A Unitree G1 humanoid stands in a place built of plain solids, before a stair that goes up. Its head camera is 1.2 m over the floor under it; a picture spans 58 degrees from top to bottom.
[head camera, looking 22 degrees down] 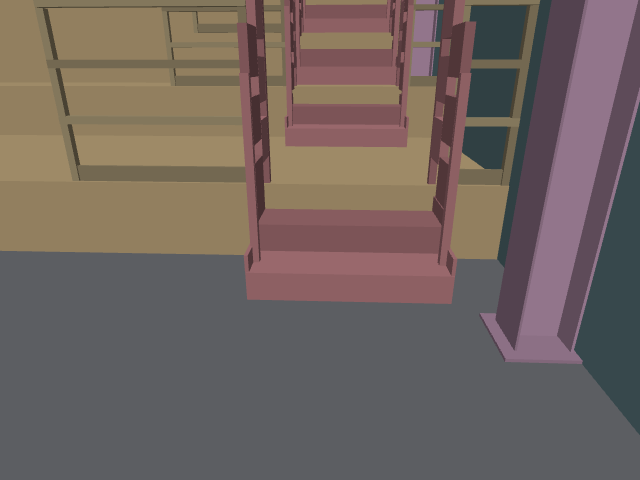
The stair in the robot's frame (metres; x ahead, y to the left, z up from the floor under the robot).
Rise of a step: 0.17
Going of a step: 0.30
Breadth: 1.12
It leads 2 degrees to the right of straight ahead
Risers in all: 3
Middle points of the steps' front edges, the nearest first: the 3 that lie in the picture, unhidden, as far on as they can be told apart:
2.07 -0.16 0.17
2.37 -0.17 0.33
2.67 -0.18 0.50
